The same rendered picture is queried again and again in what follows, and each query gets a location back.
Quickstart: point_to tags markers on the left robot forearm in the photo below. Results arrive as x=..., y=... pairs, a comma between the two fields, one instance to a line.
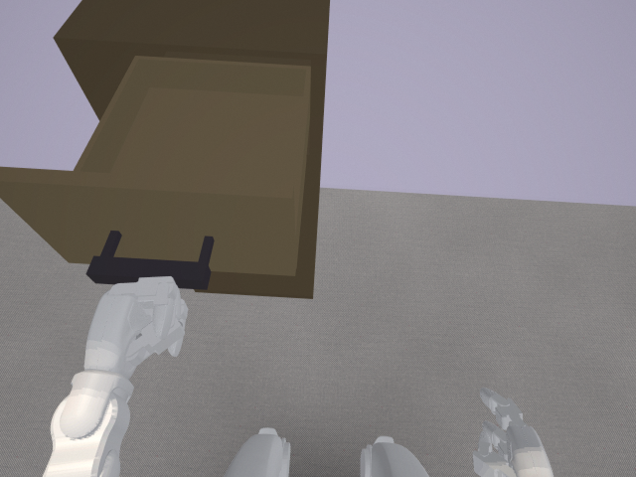
x=88, y=426

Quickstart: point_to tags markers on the robot right shin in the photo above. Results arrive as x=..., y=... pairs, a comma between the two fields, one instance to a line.
x=384, y=439

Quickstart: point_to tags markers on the cabinet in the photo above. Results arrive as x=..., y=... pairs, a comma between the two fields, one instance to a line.
x=101, y=38

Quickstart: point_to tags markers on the robot right hand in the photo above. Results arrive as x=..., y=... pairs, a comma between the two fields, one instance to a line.
x=521, y=453

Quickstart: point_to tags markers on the robot shin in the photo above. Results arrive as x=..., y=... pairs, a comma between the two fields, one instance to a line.
x=267, y=430
x=384, y=439

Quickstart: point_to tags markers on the handle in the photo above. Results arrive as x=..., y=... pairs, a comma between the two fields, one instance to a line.
x=107, y=269

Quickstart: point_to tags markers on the robot left shin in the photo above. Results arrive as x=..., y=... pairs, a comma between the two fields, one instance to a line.
x=267, y=430

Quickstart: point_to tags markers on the drawer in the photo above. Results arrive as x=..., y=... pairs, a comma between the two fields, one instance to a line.
x=185, y=149

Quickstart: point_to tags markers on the robot left hand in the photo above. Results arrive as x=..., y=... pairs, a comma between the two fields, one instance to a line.
x=111, y=343

